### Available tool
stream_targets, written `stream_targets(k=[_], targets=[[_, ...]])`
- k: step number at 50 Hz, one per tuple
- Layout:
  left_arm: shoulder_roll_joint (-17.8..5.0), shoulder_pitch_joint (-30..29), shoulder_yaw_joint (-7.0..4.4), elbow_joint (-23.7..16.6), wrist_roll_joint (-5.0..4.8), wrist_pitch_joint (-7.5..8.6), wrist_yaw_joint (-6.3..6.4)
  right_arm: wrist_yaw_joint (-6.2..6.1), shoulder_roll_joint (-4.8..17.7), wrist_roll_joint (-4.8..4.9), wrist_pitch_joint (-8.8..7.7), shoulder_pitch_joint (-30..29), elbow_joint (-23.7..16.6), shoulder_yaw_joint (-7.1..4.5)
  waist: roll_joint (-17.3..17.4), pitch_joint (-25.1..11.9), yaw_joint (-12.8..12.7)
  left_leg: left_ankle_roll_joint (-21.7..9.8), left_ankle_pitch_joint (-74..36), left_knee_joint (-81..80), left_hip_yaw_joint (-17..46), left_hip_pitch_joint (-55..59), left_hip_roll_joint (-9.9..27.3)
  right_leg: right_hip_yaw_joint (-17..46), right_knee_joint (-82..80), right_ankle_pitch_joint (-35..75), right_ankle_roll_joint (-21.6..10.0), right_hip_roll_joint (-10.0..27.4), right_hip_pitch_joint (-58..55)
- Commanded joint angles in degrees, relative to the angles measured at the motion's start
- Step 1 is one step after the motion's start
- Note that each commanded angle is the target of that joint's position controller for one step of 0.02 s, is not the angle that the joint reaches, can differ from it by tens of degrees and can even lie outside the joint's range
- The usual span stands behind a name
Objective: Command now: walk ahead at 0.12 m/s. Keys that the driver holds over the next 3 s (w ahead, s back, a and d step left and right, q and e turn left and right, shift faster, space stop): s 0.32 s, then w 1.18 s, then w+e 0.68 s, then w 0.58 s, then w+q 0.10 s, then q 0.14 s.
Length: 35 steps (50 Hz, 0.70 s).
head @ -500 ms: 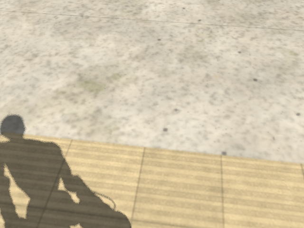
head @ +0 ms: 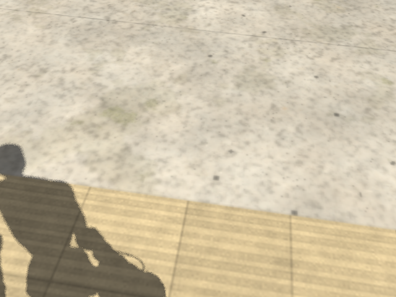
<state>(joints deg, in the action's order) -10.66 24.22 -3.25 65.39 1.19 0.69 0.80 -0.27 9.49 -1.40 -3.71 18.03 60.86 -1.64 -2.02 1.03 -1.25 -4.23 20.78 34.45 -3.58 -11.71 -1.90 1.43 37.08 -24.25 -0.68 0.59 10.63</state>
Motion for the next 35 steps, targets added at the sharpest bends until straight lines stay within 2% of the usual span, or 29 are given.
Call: stream_targets(k=[1,2,3,5,6,8,10,11,12,13,14,15,16,17,18,19,20,21,22,23,24,25,26,27,28,29,31,32,35], targets=[[-1.62,-4.68,0.38,-4.42,0.03,1.31,0.36,-0.99,6.92,0.33,-0.67,18.06,4.01,-0.83,13.07,3.4,5.78,-6.15,-55.43,-12.99,25.87,14.41,22.63,-3.33,14.82,-7.86,-0.36,-1.3,20.64],[-0.43,-3.31,0.66,-3.24,-0.33,0.69,0.42,-1.19,3.19,-0.07,-0.63,12.81,2.21,0.69,7.37,3.14,3.23,-7.15,-67.28,-9.62,19.72,13.39,20.91,-1.02,16.29,-8.62,-0.05,0.55,17.78],[1.26,-2.7,1.33,-2.36,-0.7,0.23,0.48,-1.5,2.86,-0.33,-0.42,9.36,1.2,1.08,7.37,2.61,2.49,-7.13,-71.26,-8.55,15.43,12.76,18.9,-1.37,16.58,-7.86,0.43,0.85,16.38],[0.01,-3.97,1.4,-2.71,-1.01,-0.42,0.43,-2.25,3.3,-0.15,0.35,4.93,0.16,1.67,9.28,2.13,0.69,-4.41,-72.58,-8.61,10.07,11.74,14.88,-2.48,10.61,-2.52,0.43,1.34,13.19],[-0.1,-3.8,1.62,-2.5,-1.3,-0.7,0.48,-2.38,3.79,-0.08,0.7,4.07,0.15,1.71,10.12,1.78,0.34,-3.62,-73.62,-8.43,7.96,10.8,13.21,-3.64,7.67,0.17,0.39,0.4,10.59],[-1.1,-4.38,1.62,-2.67,-1.86,-0.97,0.89,-2.7,4.62,0.42,1.18,4.24,0.65,1.44,10.24,0.82,0.46,-3.24,-74.09,-7.86,6.82,11.59,12.51,-5.01,3.15,4.41,0.03,-0.78,8.7],[-1.19,-5.63,1.72,-3.41,-1.62,-0.85,1.25,-2.97,5.11,0.97,1.74,3.54,0.59,1.13,8.9,0.3,-0.13,-3.17,-70.85,-6.66,6.3,11.46,12.28,-5.37,-2.6,10.36,-0.65,-0.88,6.62],[-1.38,-5.66,1.75,-3.64,-1.31,-0.59,1.38,-3.06,5.88,1.22,2.1,2.71,0.38,0.64,8.32,0.2,-0.76,-2.7,-67.54,-5.53,5.71,10.18,11.82,-5.44,-6.41,16.66,-1.3,-0.61,4.26],[-2.45,-4.82,1.51,-3.72,-0.94,-0.22,1.48,-2.98,6.62,1.43,2.42,2.38,0.04,0.06,7.24,-0.53,-1.19,-1.91,-61.58,-4.1,5.36,7.64,11.18,-4.69,-8.9,26.61,-2.07,0.6,0.19],[-5.74,-3.93,0.78,-3.77,-0.48,0.12,1.44,-2.83,6.98,1.39,2.59,3.63,-0.76,-0.5,3.51,-2.88,-0.18,-0.85,-48.41,-1.52,4.15,3.68,8.47,-1.28,-5.36,48.17,-3.57,4.31,-4.98],[-8.12,-3.48,0.13,-3.95,-0.12,-0.11,1.32,-2.97,5.2,1.69,2.93,6.38,-0.74,-0.68,-2.53,-5.83,0.31,0.34,-28.27,3.71,1.77,-0.8,4.59,3.05,-3.14,70.92,-8.48,10.12,-10.36],[-7.3,-2.47,0.24,-4.31,-0.21,-0.49,1.42,-3.18,3.2,2.17,3.6,5.85,-0.63,-0.76,-5.61,-7.9,-1.59,1.59,-6.09,11.85,-0.12,-5.24,0.37,8.27,-5.02,84.27,-14.57,16.97,-13.23],[-5.97,-3.06,0.82,-4.52,-0.24,-0.71,1.68,-2.95,2.45,2.11,4.42,1.92,-2.28,-0.98,-7.61,-7.51,-2.47,1.78,13.97,18.32,1.94,-8.9,-0.92,12.26,-9.25,81.96,-17.79,20.9,-11.75],[-4.1,-5.04,1.57,-4.42,0.14,-0.78,2.07,-2.43,0.88,1.2,5.06,1.83,-1.67,-0.71,-4.73,-6.8,-1.1,1.94,16.18,20.08,5.32,-6.21,1.13,10.13,-12.23,65.62,-17.72,19.73,-6.36],[-2.5,-7.88,2.15,-4.37,0.74,-0.98,2.37,-1.92,-1.53,0.46,5.51,3.69,-0.44,-0.01,-4.42,-4.08,1.07,2.16,15.34,16.13,5.8,-3.9,2.68,7.76,-15.2,45.62,-15.25,17.0,-0.58],[-2.64,-10.33,2.21,-4.22,1.26,-1.44,2.38,-1.51,-2.68,0.06,5.63,5.44,0.28,0.6,-6.44,-1.25,2.79,2.34,12.37,7.82,4.53,-2.15,3.54,6.41,-18.53,23.26,-11.59,13.6,3.86],[-4.02,-11.45,1.52,-4.21,1.22,-1.92,2.02,-1.3,-1.5,-0.34,5.45,5.46,0.89,0.54,-7.83,0.95,2.8,2.39,5.65,2.21,1.25,0.36,1.76,5.84,-20.71,5.12,-8.94,10.31,6.92],[-6.2,-11.51,0.57,-4.28,0.68,-2.43,1.57,-1.13,0.37,-0.82,5.23,6.63,1.67,0.04,-7.42,2.65,3.28,2.04,1.65,-1.01,-2.27,3.26,-0.69,6.03,-21.84,-6.2,-7.96,9.1,10.11],[-7.8,-11.0,-0.21,-4.49,-0.02,-2.74,1.09,-0.91,1.7,-1.21,5.02,8.09,2.3,-0.39,-5.83,3.7,3.71,1.19,1.94,-2.45,-3.6,5.78,-1.87,7.0,-22.25,-14.35,-7.4,9.17,13.33],[-8.06,-11.51,-0.61,-5.08,-0.67,-2.75,0.67,-0.59,1.8,-1.47,4.65,9.68,2.63,-0.38,-3.41,4.92,4.54,0.02,3.87,-4.11,-2.45,8.27,-1.39,7.12,-21.07,-19.72,-6.69,8.84,17.45],[-6.79,-13.8,-0.56,-6.4,-1.08,-2.54,0.3,-0.49,1.99,-1.68,4.07,12.89,3.15,-0.23,1.35,6.38,6.14,-1.61,9.25,-9.15,3.38,10.76,2.48,4.78,-14.99,-21.14,-5.51,6.7,22.94],[-4.13,-18.65,0.1,-9.58,-1.7,-2.28,-0.23,-0.79,5.9,-0.8,3.61,17.24,3.77,-1.06,12.03,8.46,8.29,-5.39,27.06,-20.65,20.5,8.97,11.77,-2.96,-1.97,-16.06,-2.58,-0.29,29.52],[-3.53,-22.98,0.14,-12.0,-0.38,-1.63,-0.6,-1.12,9.38,-0.69,3.19,18.77,4.33,-1.93,17.77,12.38,9.5,-8.81,33.49,-30.83,35.12,6.7,21.74,-6.45,12.32,-7.67,-1.95,-2.87,33.13],[-4.72,-22.95,-0.27,-12.24,0.72,-1.0,-0.93,-1.53,8.26,-0.81,2.89,14.95,3.18,-1.54,10.16,14.98,6.26,-9.57,30.93,-31.56,35.5,3.39,22.44,-2.25,17.49,-2.41,-2.66,0.11,33.65],[-3.83,-19.63,-0.25,-11.11,0.64,-0.45,-1.5,-1.64,8.22,-0.64,2.4,11.56,1.89,-1.51,8.6,13.78,3.62,-9.02,26.2,-31.12,32.24,3.32,20.68,-1.43,18.63,1.25,-2.76,0.86,32.66],[-3.62,-17.77,-0.38,-10.12,0.76,0.21,-2.04,-1.64,7.76,-0.39,1.64,9.91,1.21,-1.41,7.52,12.36,2.22,-8.29,19.75,-30.74,28.65,4.95,19.06,-1.23,19.5,4.09,-2.69,1.54,31.93],[-3.49,-16.44,-0.66,-8.99,1.2,0.91,-2.86,-1.31,5.64,-0.1,0.06,10.11,1.29,-0.92,6.7,8.8,1.58,-7.15,6.15,-29.19,20.42,7.91,15.64,-2.52,19.44,9.49,-2.23,1.73,30.31],[-2.94,-17.03,-0.57,-9.17,1.07,0.97,-2.98,-1.24,4.89,0.14,-0.45,11.39,1.74,-0.8,6.78,7.42,1.76,-6.93,1.73,-28.5,18.02,9.14,14.79,-2.97,18.36,11.19,-1.95,1.66,29.76],[-1.65,-22.05,0.05,-11.34,0.77,0.95,-2.96,-1.25,4.66,0.03,-1.08,14.95,2.7,-0.54,7.76,7.0,3.45,-7.49,-6.15,-27.29,13.84,10.49,14.26,-4.46,11.77,13.47,-0.91,1.76,29.23]])
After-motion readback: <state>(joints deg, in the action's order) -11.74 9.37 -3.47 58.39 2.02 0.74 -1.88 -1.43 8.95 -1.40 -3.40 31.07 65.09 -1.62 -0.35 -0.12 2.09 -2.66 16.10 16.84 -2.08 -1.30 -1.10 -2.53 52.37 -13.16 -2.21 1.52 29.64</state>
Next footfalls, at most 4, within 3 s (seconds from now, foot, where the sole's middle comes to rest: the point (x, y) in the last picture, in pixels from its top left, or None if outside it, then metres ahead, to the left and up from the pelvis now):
0.24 right None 0.10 -0.10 -0.76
0.46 left None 0.05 0.11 -0.76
0.90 right None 0.30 -0.12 -0.76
1.44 left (191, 267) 0.62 0.04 -0.76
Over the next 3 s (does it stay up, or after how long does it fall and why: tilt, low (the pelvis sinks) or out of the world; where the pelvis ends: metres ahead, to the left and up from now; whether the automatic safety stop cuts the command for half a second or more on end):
stays up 1.26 -0.23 0.02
